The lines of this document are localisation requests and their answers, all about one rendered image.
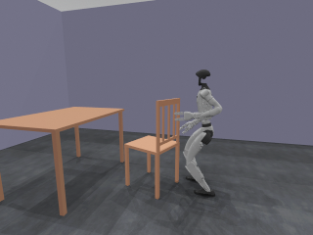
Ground table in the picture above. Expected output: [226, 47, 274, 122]
[0, 107, 124, 216]

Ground robot left shin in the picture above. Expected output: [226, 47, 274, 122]
[185, 162, 210, 192]

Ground robot right hand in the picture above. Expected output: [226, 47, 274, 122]
[179, 121, 194, 134]

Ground right robot forearm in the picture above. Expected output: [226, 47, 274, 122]
[192, 118, 202, 125]

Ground robot right foot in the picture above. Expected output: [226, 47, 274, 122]
[186, 175, 196, 181]

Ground chair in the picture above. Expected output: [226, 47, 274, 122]
[124, 98, 180, 199]

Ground robot left hand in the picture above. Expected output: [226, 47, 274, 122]
[174, 112, 193, 121]

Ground left robot upper arm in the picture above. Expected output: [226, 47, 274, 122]
[200, 89, 223, 114]

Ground left robot forearm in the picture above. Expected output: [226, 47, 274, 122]
[193, 107, 221, 119]

